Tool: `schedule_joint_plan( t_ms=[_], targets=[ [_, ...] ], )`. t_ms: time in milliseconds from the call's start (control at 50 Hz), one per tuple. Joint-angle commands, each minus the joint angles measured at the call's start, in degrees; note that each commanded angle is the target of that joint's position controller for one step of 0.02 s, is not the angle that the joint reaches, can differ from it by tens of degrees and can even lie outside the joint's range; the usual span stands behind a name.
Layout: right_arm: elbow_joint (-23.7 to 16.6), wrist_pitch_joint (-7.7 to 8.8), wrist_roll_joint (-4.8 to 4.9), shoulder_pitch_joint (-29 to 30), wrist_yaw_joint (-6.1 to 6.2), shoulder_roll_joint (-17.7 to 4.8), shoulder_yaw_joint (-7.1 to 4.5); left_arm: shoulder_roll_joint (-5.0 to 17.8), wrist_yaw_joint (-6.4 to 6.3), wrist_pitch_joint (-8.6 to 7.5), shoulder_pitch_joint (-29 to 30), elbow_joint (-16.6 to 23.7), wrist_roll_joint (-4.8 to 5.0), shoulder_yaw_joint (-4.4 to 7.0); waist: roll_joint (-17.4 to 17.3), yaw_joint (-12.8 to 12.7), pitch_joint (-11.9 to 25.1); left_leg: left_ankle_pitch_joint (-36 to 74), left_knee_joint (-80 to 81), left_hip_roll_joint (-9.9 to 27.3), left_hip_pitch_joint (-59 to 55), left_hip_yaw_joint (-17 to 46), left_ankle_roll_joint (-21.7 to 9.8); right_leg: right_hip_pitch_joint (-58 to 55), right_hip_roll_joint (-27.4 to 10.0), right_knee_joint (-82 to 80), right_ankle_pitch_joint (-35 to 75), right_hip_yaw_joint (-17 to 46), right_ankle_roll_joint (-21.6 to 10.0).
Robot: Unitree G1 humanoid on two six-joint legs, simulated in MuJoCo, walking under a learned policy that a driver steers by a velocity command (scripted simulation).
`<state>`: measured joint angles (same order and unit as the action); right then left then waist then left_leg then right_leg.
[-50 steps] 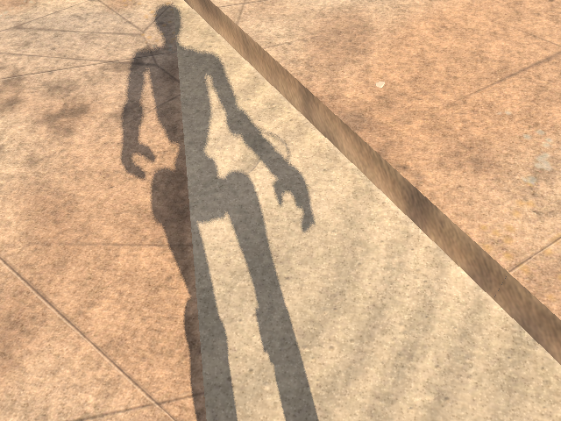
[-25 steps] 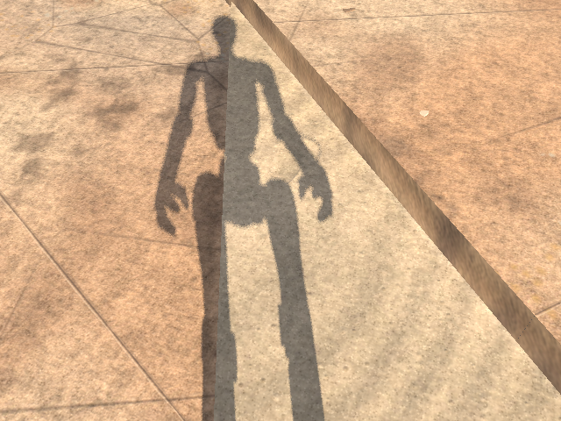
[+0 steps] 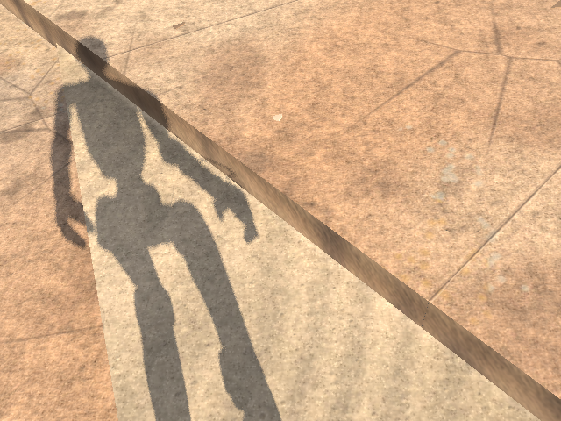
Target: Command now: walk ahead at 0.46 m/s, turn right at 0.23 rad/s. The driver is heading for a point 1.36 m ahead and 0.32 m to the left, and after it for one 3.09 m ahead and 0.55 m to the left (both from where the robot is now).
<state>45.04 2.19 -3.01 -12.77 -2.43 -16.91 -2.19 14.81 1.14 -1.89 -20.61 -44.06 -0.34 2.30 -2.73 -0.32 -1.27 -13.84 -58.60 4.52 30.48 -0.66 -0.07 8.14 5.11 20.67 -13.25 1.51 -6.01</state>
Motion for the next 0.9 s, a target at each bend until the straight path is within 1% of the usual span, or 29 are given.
schedule_joint_plan(
  t_ms=[20, 80, 120, 200, 220, 260, 280, 300, 320, 340, 360, 380, 400, 420, 440, 460, 500, 540, 580, 640, 720, 760, 780, 800, 820, 840, 860, 880, 900],
  targets=[
    [-2.12, -0.56, 0.36, 0.58, -0.26, -3.85, -0.79, 8.31, -0.53, -2.03, -2.42, 1.43, 0.46, 2.04, 6.11, 0.13, -0.49, 5.73, 1.15, 0.69, 9.09, -1.29, 0.86, -6.71, -13.40, -11.46, 20.00, 10.63, -5.42],
    [-3.75, -0.85, 0.89, 6.81, -0.38, -3.28, -0.50, 7.39, -0.61, -2.40, -5.28, -0.60, 0.09, 1.57, 6.29, -1.84, -2.41, 9.82, 6.00, 0.12, 12.72, -2.40, 0.20, -9.18, -12.91, -12.50, 25.45, 6.73, -3.45],
    [-4.39, -0.66, 1.21, 9.63, -0.62, -2.24, 0.01, 6.50, -0.79, -2.72, -5.93, -1.74, -0.30, 1.12, 6.30, -2.51, -3.43, 12.62, 10.92, -0.85, 12.20, -2.86, -0.72, -9.81, -12.74, -13.05, 28.10, 3.96, -2.51],
    [-5.91, -0.15, 1.46, 14.59, -1.06, -1.24, 0.86, 5.99, -1.92, -3.26, -7.37, -4.54, -0.92, 0.59, 5.29, -3.32, -6.09, 15.13, 21.32, -3.57, 8.93, -4.11, -3.58, -12.33, -14.80, -15.11, 34.54, -0.06, -1.27],
    [-5.90, -0.06, 1.45, 14.33, -0.99, -1.25, 0.93, 6.03, -2.26, -3.35, -7.00, -5.13, -0.98, 0.45, 5.18, -2.73, -5.87, 14.89, 23.63, -4.71, 6.60, -4.86, -4.62, -13.39, -15.11, -14.24, 39.82, -1.37, -0.58],
    [-4.87, 0.05, 1.44, 10.92, -0.37, -2.28, 0.61, 7.14, -2.96, -3.52, -5.94, -5.82, -1.20, 0.43, 6.33, -0.66, -2.79, 11.75, 25.46, -8.52, -0.70, -7.42, -6.78, -15.72, -15.38, -7.83, 59.89, -3.50, 1.18],
    [-3.55, 0.12, 1.42, 6.91, 0.01, -3.24, 0.25, 7.98, -3.40, -3.34, -5.51, -6.08, -1.54, 0.58, 7.40, 1.18, -0.15, 8.88, 25.47, -10.44, -4.63, -8.19, -7.67, -17.28, -15.51, -1.49, 68.70, -4.17, 2.02],
    [-1.09, 0.37, 1.49, -0.72, 0.40, -4.68, -0.37, 9.00, -3.75, -2.86, -4.66, -6.15, -2.09, 0.87, 8.20, 4.29, 3.67, 6.45, 26.29, -11.91, -11.00, -7.80, -8.70, -17.57, -15.50, 8.64, 72.33, -4.65, 2.72],
    [1.52, 0.77, 1.34, -9.33, 0.81, -5.81, -1.04, 10.32, -3.86, -2.47, -3.18, -5.89, -1.93, 1.18, 8.46, 8.19, 7.44, 7.34, 29.73, -11.29, -20.59, -5.62, -10.37, -13.65, -15.31, 20.96, 68.20, -5.57, 3.11],
    [3.19, 0.65, 0.53, -18.25, 1.54, -9.02, -2.31, 9.70, -3.69, -2.70, -0.84, -4.00, -1.41, 0.79, 4.36, 12.55, 12.56, 1.97, 31.08, -2.15, -34.00, 5.94, -14.45, -2.11, -12.97, 39.34, 48.86, -7.38, 3.20],
    [2.75, 0.00, 0.21, -16.25, 1.92, -14.74, -4.07, 3.44, -2.38, -2.97, -5.69, -1.77, -0.62, -0.23, -10.57, 6.00, 15.29, 3.81, 32.83, 14.29, -50.19, 38.22, -26.02, 25.25, 0.66, 63.50, -11.42, -6.11, 6.32],
    [2.49, -0.18, 3.33, -12.58, 1.45, -12.15, -3.99, 7.12, -2.09, -3.59, -0.87, -1.01, -1.93, 0.11, -1.54, 6.43, 15.00, 0.88, 40.30, 13.59, -47.60, 45.52, -26.28, 30.91, -0.79, 66.21, -12.70, 3.91, 4.15],
    [1.47, -0.28, 3.24, -7.94, 1.57, -10.47, -3.75, 7.58, -1.62, -4.43, 3.10, 0.80, -1.29, -0.06, 0.49, 4.59, 6.68, 0.20, 42.70, 12.61, -39.13, 36.86, -24.15, 32.70, -4.49, 62.28, -6.69, 5.01, 3.58],
    [1.26, -0.35, 2.62, -5.85, 1.46, -7.36, -3.12, 7.82, -1.36, -4.91, 4.33, 1.01, -1.27, -0.22, 5.06, 2.87, 2.73, 4.86, 44.49, 10.55, -31.84, 31.71, -21.89, 30.60, -6.50, 57.87, -4.35, 3.73, 3.40],
    [1.30, -0.08, 2.41, -4.92, 1.64, -5.76, -2.62, 7.27, -1.27, -4.36, 5.00, 1.04, -1.71, -0.23, 6.60, 1.13, -0.14, 10.30, 45.16, 7.84, -25.78, 27.49, -20.00, 28.18, -7.73, 54.63, -4.32, 3.33, 3.90],
    [1.67, 0.22, 2.48, -4.38, 1.86, -4.58, -2.13, 6.59, -1.12, -3.18, 4.21, 1.38, -2.39, -0.46, 6.03, -0.68, -0.69, 13.95, 46.10, 5.43, -21.51, 24.00, -18.79, 25.40, -8.54, 51.74, -4.53, 2.98, 4.88],
    [2.11, 1.25, 2.75, -5.46, 1.74, -6.04, -2.39, 4.89, -0.85, -1.28, 3.60, 1.78, -2.90, -0.94, 4.08, -1.63, -0.28, 18.67, 46.84, 3.05, -17.95, 19.99, -18.25, 23.64, -9.44, 46.34, -4.79, 1.45, 6.38],
    [2.41, 1.60, 2.83, -6.71, 1.75, -7.53, -2.79, 4.22, -0.65, -0.60, 7.24, 3.49, -2.79, -1.26, 2.54, -1.16, -1.10, 19.09, 48.01, 1.01, -15.50, 17.78, -17.45, 24.47, -9.99, 39.91, -1.15, -0.31, 7.81],
    [2.70, 1.49, 2.96, -8.66, 1.81, -7.66, -2.91, 4.14, -0.49, -0.54, 13.27, 5.61, -2.62, -1.43, 1.23, 0.73, -2.16, 18.60, 48.38, -0.70, -15.63, 17.04, -15.55, 26.10, -10.05, 32.05, 4.87, -1.38, 8.90],
    [3.31, 1.08, 3.10, -12.48, 1.94, -7.89, -3.23, 3.86, -0.22, -0.74, 19.64, 7.32, -2.03, -1.74, -0.29, 4.10, -1.03, 21.80, 45.92, -1.83, -20.55, 17.12, -12.61, 26.58, -8.68, 22.80, 11.94, -1.68, 9.27],
    [3.38, 0.56, 2.18, -15.47, 2.55, -8.38, -3.53, 4.59, -0.13, -1.56, 24.92, 9.22, -1.41, -1.90, -1.18, 6.38, -0.27, 27.24, 41.23, -0.31, -27.53, 20.38, -11.95, 26.74, -6.48, 15.74, 11.80, -1.18, 8.49],
    [2.42, 0.56, 1.96, -13.55, 3.07, -9.24, -3.88, 5.87, -0.30, -2.06, 23.19, 9.12, -1.30, -1.56, -1.67, 4.56, 0.17, 27.52, 38.71, 0.97, -28.11, 22.68, -10.57, 21.48, -5.73, 10.91, 9.52, 0.36, 7.40],
    [1.75, 0.59, 1.86, -11.47, 3.17, -9.91, -4.03, 6.89, -0.55, -2.29, 19.72, 8.13, -1.16, -1.18, -2.17, 2.46, 1.07, 30.04, 36.40, 1.13, -26.63, 23.17, -9.53, 15.54, -4.89, 8.86, 6.90, 0.39, 6.56],
    [1.29, 0.88, 1.88, -9.97, 2.93, -10.36, -4.14, 8.47, -1.07, -2.67, 13.81, 6.25, -1.15, -0.50, -1.64, -0.26, 3.76, 34.09, 30.97, -0.14, -25.09, 22.92, -8.38, 7.20, -3.51, 7.12, 4.93, -0.14, 5.47],
    [1.07, 1.48, 2.46, -9.24, 2.33, -9.48, -3.88, 10.75, -1.84, -3.49, 6.35, 4.44, -1.67, 0.38, 1.51, -4.20, 8.07, 32.03, 20.40, -3.65, -21.25, 20.02, -6.88, -4.21, -6.69, 4.29, 5.49, 2.33, 3.55],
    [-0.77, 2.16, 3.07, -9.87, 2.03, -4.80, -2.58, 14.93, -2.94, -3.79, -3.25, 4.04, -2.99, 1.51, 8.11, -7.20, 16.92, 14.76, 5.16, -6.77, -14.70, 14.71, -5.85, -16.93, -20.95, 2.87, -7.25, 15.74, 0.72],
    [-2.65, 1.76, 4.21, -16.56, 1.98, -1.50, -1.93, 19.18, -2.97, -2.65, -1.26, 4.01, -3.12, 2.75, 22.28, -2.20, 20.68, -19.33, -7.02, -14.47, 1.65, 8.00, -4.39, -25.45, -32.24, -3.95, -10.51, 41.24, -5.93],
    [-0.24, 0.53, 2.17, -15.10, 2.76, -6.43, -2.40, 13.26, -2.68, -1.96, 2.54, 4.66, -2.30, 2.21, 11.05, -1.21, 13.12, -15.22, -11.87, -8.11, 6.83, 7.63, -4.70, -18.98, -30.25, -4.00, -16.27, 40.01, -5.55],
    [-0.43, 0.20, 1.71, -10.88, 2.32, -6.72, -2.68, 8.51, -2.44, -1.97, 5.50, 5.20, -1.73, 1.09, 5.39, -1.41, 6.70, -9.49, -11.03, -6.40, 6.24, 6.96, -4.32, -12.06, -27.04, -4.84, -12.61, 30.31, -4.19]
  ],
)
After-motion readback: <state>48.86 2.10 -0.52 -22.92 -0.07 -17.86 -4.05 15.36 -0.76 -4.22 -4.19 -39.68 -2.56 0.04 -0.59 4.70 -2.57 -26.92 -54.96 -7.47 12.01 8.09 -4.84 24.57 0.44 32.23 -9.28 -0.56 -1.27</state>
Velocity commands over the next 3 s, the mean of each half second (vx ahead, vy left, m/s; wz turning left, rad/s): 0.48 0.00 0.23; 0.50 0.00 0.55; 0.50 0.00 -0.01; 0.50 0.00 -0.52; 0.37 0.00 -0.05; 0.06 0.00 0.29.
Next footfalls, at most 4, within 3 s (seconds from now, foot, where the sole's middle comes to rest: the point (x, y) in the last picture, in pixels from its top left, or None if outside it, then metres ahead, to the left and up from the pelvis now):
0.34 left None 0.36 0.07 -0.78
0.82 right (330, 338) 0.70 -0.03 -0.78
1.32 left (211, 307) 0.80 0.28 -0.78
1.86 right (248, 226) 1.08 0.19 -0.78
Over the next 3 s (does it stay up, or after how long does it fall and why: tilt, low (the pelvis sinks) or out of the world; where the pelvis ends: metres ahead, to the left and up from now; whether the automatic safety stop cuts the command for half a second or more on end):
stays up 1.43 0.38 0.13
